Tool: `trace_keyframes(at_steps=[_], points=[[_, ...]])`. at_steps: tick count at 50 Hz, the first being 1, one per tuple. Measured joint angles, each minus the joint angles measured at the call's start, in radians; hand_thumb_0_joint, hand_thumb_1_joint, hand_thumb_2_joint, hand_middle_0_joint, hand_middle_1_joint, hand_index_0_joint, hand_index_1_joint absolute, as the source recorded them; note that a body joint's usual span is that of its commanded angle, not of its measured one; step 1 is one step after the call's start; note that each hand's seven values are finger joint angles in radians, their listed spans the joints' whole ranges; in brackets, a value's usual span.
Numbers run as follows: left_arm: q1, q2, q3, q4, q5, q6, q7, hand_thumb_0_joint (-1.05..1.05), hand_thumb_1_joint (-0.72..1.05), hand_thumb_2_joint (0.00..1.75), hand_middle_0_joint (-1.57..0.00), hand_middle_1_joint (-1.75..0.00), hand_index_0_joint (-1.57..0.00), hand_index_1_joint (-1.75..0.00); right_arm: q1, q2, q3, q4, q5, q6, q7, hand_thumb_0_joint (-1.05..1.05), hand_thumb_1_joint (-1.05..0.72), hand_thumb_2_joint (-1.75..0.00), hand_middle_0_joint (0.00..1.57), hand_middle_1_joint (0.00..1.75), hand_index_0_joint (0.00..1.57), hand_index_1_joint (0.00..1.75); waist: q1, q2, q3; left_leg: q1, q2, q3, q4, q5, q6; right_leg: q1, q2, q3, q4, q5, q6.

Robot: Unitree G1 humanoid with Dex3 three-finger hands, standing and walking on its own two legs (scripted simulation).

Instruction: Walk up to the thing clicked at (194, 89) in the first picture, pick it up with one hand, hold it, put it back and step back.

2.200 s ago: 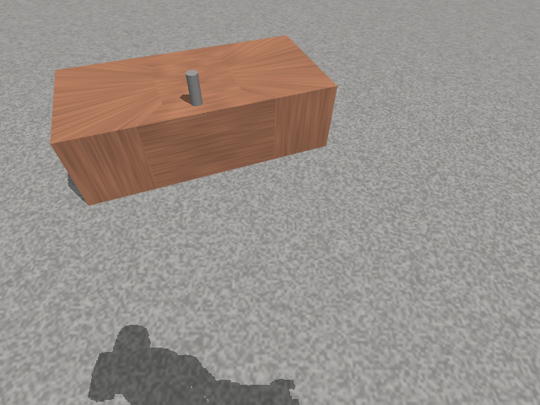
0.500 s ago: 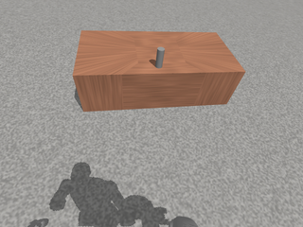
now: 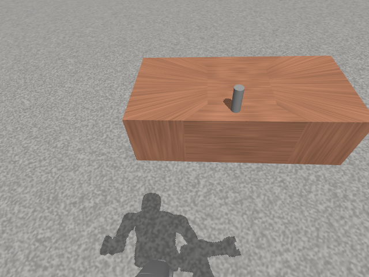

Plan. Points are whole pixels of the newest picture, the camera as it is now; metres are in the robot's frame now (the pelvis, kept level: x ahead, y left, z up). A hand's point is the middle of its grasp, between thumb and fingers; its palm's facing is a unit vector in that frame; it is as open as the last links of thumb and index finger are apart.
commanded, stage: walk up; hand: right
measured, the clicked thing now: (237, 99) +1.01 -0.18 -0.31
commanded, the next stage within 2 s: none
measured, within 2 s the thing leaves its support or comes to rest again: neither
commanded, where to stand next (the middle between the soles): +0.60 +0.01 m, yaw +2 degrees
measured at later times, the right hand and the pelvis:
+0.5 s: hand (278, 215) +0.31 -0.21 -0.11, palm faces -0.08 +0.91 -0.40, open 7.4 cm; pelvis +0.20 +0.05 +0.00, yaw +4 degrees
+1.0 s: hand (292, 182) +0.43 -0.28 -0.16, palm faces -0.07 +0.95 -0.31, open 7.4 cm; pelvis +0.37 -0.02 +0.00, yaw +2 degrees
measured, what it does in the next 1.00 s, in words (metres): walks ahead: left foot, then right foot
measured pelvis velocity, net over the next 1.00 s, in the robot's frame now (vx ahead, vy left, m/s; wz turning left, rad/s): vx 0.37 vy -0.02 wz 0.03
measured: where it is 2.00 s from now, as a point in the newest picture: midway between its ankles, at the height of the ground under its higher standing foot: (199, 216)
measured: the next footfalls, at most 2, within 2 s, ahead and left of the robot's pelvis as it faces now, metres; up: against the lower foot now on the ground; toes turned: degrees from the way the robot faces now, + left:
left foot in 0.24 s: +0.26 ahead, +0.15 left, +0.00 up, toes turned +7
right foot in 0.76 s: +0.45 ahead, -0.11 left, +0.00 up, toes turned -2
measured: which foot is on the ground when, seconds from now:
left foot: up 0.00-0.22, down 0.24-0.78, up 0.80-1.00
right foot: down 0.00-0.28, up 0.30-0.74, down 0.76-1.00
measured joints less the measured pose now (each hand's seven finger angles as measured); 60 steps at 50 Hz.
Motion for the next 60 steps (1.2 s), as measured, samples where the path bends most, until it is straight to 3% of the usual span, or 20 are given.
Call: trace_keyframes(at_steps=[6,12,14,17,20,25,30,36,38,40,43,45,49,56,60], points=[[0.065,0.030,0.011,-0.006,0.014,0.006,0.002,0.00,0.90,0.90,-0.21,-0.30,-0.20,-0.30,-0.028,0.012,-0.010,-0.002,-0.010,0.024,0.020,0.00,-0.90,-0.90,0.20,0.30,0.20,0.30,0.017,-0.017,0.008,-0.050,0.037,0.020,-0.264,0.091,-0.026,0.095,0.018,-0.042,-0.044,-0.059,0.013],[0.100,0.067,0.015,-0.008,0.016,0.023,0.003,0.00,0.90,0.90,-0.21,-0.30,-0.20,-0.30,-0.048,0.038,-0.006,0.003,-0.017,0.020,0.032,0.01,-0.90,-0.90,0.20,0.30,0.21,0.30,0.029,-0.060,0.001,0.044,0.037,0.094,-0.451,0.136,0.001,0.137,-0.003,-0.067,0.058,-0.208,0.047],[0.089,0.072,0.015,0.001,0.012,0.038,0.012,0.00,0.90,0.90,-0.21,-0.30,-0.20,-0.30,-0.065,0.055,-0.003,-0.004,-0.028,0.002,0.026,0.01,-0.90,-0.90,0.20,0.30,0.21,0.30,0.027,-0.112,0.019,0.057,-0.005,0.127,-0.405,0.096,0.007,0.092,-0.065,-0.036,0.220,-0.250,0.020],[0.067,0.046,-0.003,0.009,0.006,0.059,0.019,0.01,0.91,0.90,-0.21,-0.30,-0.20,-0.30,-0.067,0.059,0.001,-0.037,-0.015,-0.018,0.012,0.00,-0.90,-0.90,0.20,0.30,0.21,0.30,-0.006,-0.086,0.028,0.085,0.000,0.116,-0.374,0.034,0.021,-0.065,-0.015,0.071,0.561,-0.267,-0.008],[0.048,0.055,-0.011,0.003,-0.002,0.059,0.014,0.01,0.91,0.90,-0.21,-0.30,-0.20,-0.30,-0.045,0.080,0.018,-0.041,0.005,-0.022,-0.005,0.00,-0.90,-0.90,0.21,0.30,0.21,0.30,-0.024,-0.101,0.023,0.173,-0.005,0.120,-0.456,0.039,0.017,-0.192,-0.008,0.140,0.668,-0.187,-0.011],[0.015,0.074,0.005,-0.021,-0.005,0.061,0.003,0.00,0.91,0.90,-0.21,-0.30,-0.20,-0.30,0.016,0.089,0.031,-0.031,0.006,-0.033,-0.013,0.00,-0.90,-0.90,0.21,0.30,0.21,0.30,-0.036,-0.126,0.012,0.287,-0.017,0.124,-0.556,0.034,0.015,-0.319,-0.047,0.190,0.588,-0.065,0.015],[-0.003,0.074,0.012,-0.014,0.008,0.077,-0.015,0.00,0.91,0.90,-0.21,-0.30,-0.20,-0.30,0.058,0.070,0.022,-0.020,0.000,-0.033,-0.014,0.00,-0.90,-0.90,0.21,0.30,0.21,0.30,-0.048,-0.125,0.000,0.367,-0.022,0.140,-0.609,0.006,0.005,-0.358,-0.080,0.165,0.428,0.025,0.036],[-0.045,0.055,0.011,-0.004,0.014,0.072,-0.031,0.00,0.91,0.90,-0.21,-0.30,-0.20,-0.30,0.094,0.030,0.006,-0.013,-0.005,-0.021,-0.016,0.00,-0.90,-0.90,0.21,0.30,0.21,0.30,-0.069,-0.102,-0.001,0.408,-0.025,0.155,-0.579,-0.078,-0.027,-0.281,-0.075,0.125,0.178,0.064,0.017],[-0.056,0.047,0.011,-0.005,0.016,0.060,-0.030,0.00,0.91,0.90,-0.21,-0.30,-0.20,-0.30,0.105,0.018,0.003,-0.010,-0.008,-0.012,-0.019,0.00,-0.90,-0.90,0.21,0.30,0.21,0.30,-0.072,-0.085,-0.006,0.405,-0.013,0.156,-0.525,-0.132,-0.044,-0.229,-0.054,0.112,0.119,0.069,0.010],[-0.078,0.022,0.012,-0.006,0.019,0.039,-0.022,0.00,0.91,0.90,-0.21,-0.30,-0.20,-0.30,0.100,0.004,-0.004,0.000,-0.008,-0.002,-0.026,0.01,-0.90,-0.90,0.21,0.30,0.21,0.30,-0.079,-0.020,0.013,0.367,0.043,0.130,-0.385,-0.183,-0.020,-0.206,-0.012,0.075,0.144,0.053,0.015],[-0.085,0.014,0.004,-0.033,0.010,0.015,-0.011,0.00,0.91,0.90,-0.21,-0.30,-0.20,-0.30,0.088,0.023,0.014,0.022,-0.008,0.013,-0.031,0.01,-0.90,-0.90,0.20,0.30,0.21,0.30,-0.059,-0.032,0.023,0.242,0.006,0.094,-0.081,-0.214,-0.002,-0.174,-0.019,0.074,0.169,0.001,0.004],[-0.072,0.003,-0.003,-0.041,-0.001,0.013,-0.002,0.00,0.91,0.90,-0.21,-0.30,-0.20,-0.30,0.074,0.026,0.022,0.032,-0.003,0.016,-0.028,0.01,-0.90,-0.90,0.20,0.30,0.21,0.30,-0.046,-0.034,0.022,0.165,-0.011,0.079,0.023,-0.186,-0.001,-0.127,-0.020,0.079,0.126,0.004,0.001],[-0.030,-0.006,-0.014,-0.039,-0.005,0.016,0.009,0.00,0.90,0.90,-0.21,-0.30,-0.20,-0.30,0.048,0.024,0.020,0.024,0.000,0.017,-0.016,0.01,-0.90,-0.90,0.20,0.30,0.21,0.30,-0.037,-0.015,0.016,0.056,0.013,0.045,0.006,-0.076,-0.004,-0.046,0.005,0.076,0.038,0.017,-0.007],[0.029,0.004,-0.009,-0.044,0.009,0.027,0.008,0.00,0.90,0.90,-0.21,-0.30,-0.20,-0.30,0.034,0.027,0.000,0.038,-0.014,0.036,0.000,0.00,-0.90,-0.90,0.20,0.30,0.21,0.30,-0.029,0.002,0.006,-0.014,0.052,0.048,-0.198,0.040,-0.035,0.044,0.051,0.040,-0.026,-0.013,-0.011],[0.054,0.028,0.000,-0.050,0.012,0.032,0.005,0.00,0.90,0.90,-0.21,-0.30,-0.20,-0.30,0.028,0.039,0.000,0.050,-0.023,0.030,0.007,0.00,-0.90,-0.90,0.20,0.30,0.21,0.30,-0.010,-0.025,0.003,0.033,0.056,0.077,-0.362,0.057,-0.031,0.062,0.057,0.029,0.003,-0.068,-0.005]])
